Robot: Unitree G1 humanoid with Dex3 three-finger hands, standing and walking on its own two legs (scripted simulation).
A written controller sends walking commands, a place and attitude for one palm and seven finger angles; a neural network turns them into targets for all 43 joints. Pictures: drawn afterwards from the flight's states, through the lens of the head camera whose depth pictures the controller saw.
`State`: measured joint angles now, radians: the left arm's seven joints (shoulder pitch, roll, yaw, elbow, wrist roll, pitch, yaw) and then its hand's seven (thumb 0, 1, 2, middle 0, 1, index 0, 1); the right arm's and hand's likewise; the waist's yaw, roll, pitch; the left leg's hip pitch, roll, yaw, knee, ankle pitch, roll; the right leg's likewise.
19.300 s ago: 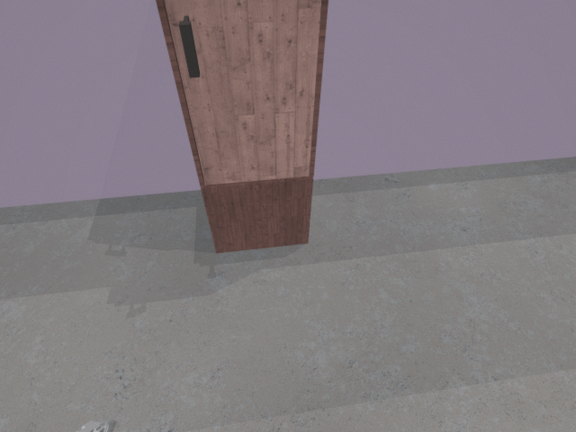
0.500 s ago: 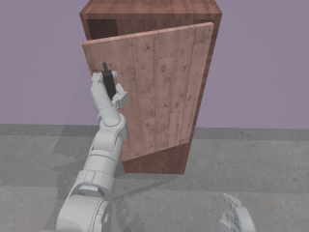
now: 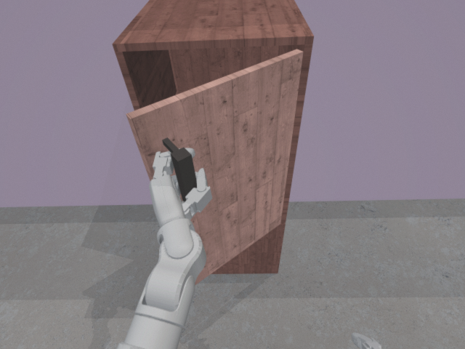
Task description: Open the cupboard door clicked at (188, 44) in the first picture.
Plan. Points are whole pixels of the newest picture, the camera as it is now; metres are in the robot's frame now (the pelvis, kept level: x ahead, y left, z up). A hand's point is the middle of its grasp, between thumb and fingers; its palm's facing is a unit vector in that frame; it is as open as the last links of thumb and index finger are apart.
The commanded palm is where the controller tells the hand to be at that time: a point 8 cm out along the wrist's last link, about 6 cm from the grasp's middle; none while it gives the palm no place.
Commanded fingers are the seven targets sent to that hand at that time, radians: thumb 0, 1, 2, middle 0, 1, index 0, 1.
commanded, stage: pull the door open along its arc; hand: left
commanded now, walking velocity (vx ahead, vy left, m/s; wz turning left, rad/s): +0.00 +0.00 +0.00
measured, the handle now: (180, 173) +0.38 +0.11 +0.13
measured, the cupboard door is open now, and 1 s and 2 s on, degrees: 38 41 45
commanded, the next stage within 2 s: open thumb and fingers to let go in 0.12 s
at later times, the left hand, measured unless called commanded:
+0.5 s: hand (208, 195) +0.32 +0.05 +0.14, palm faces +0.37 -0.93 -0.03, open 8.0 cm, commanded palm +0.26 +0.08 +0.13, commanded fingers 0.00 -0.15 0.45 -0.32 -1.24 -0.32 -1.24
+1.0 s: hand (207, 199) +0.31 +0.06 +0.14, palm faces +0.37 -0.93 -0.03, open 15.1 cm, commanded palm +0.26 +0.08 +0.13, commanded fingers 0.00 -0.50 0.30 -0.15 -0.30 -0.15 -0.30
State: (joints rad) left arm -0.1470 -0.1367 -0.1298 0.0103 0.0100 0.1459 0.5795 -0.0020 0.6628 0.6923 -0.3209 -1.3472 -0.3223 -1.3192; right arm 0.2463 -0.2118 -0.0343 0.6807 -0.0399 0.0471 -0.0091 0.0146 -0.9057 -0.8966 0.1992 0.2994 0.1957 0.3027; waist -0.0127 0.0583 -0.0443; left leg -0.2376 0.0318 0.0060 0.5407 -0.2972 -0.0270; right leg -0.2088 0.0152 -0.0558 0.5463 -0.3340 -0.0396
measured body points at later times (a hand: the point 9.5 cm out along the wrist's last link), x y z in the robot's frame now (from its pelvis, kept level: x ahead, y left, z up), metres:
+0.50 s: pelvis +0.00 +0.00 +0.00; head -0.02 -0.03 +0.45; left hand +0.29 +0.10 +0.15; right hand +0.21 -0.18 -0.10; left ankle -0.01 +0.14 -0.73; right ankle -0.03 -0.09 -0.73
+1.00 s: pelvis -0.02 +0.00 +0.00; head -0.04 -0.01 +0.45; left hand +0.29 +0.10 +0.15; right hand +0.17 -0.20 -0.10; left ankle -0.01 +0.14 -0.73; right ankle -0.03 -0.09 -0.73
